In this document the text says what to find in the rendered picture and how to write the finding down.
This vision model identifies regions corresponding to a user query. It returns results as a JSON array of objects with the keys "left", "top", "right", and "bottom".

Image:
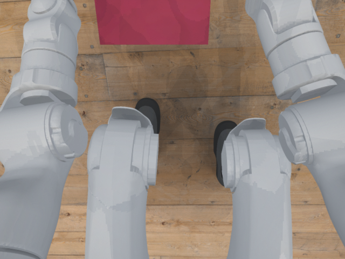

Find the left robot foot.
[{"left": 135, "top": 98, "right": 161, "bottom": 134}]

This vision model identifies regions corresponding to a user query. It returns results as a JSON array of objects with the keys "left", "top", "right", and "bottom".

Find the right robot forearm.
[{"left": 245, "top": 0, "right": 345, "bottom": 103}]

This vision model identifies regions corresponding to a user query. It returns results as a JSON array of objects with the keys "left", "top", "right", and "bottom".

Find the carton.
[{"left": 94, "top": 0, "right": 211, "bottom": 45}]

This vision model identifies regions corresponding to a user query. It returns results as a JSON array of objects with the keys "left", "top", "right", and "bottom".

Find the left robot forearm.
[{"left": 0, "top": 0, "right": 81, "bottom": 111}]

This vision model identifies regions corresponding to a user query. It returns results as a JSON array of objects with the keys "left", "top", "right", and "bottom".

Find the robot right upper arm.
[{"left": 278, "top": 91, "right": 345, "bottom": 247}]

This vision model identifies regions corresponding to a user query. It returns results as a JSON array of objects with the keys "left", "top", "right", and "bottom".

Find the robot left upper arm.
[{"left": 0, "top": 101, "right": 88, "bottom": 259}]

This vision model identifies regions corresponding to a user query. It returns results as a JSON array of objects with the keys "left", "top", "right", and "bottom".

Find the left robot thigh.
[{"left": 85, "top": 119, "right": 158, "bottom": 259}]

